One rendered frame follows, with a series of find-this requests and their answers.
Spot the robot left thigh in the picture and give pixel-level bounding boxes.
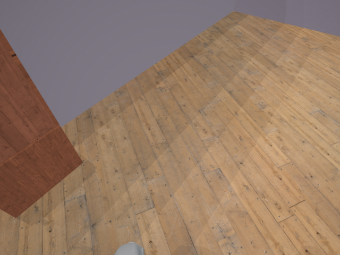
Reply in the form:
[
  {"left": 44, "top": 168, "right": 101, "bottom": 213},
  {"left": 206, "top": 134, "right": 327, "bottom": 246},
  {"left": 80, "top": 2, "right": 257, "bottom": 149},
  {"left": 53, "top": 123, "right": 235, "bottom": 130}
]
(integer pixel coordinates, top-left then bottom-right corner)
[{"left": 114, "top": 243, "right": 144, "bottom": 255}]

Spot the cupboard door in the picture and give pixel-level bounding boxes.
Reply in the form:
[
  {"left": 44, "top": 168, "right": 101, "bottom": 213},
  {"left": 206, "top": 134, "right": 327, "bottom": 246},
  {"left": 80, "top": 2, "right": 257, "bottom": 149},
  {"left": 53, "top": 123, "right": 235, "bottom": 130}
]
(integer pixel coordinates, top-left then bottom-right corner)
[{"left": 0, "top": 39, "right": 56, "bottom": 163}]

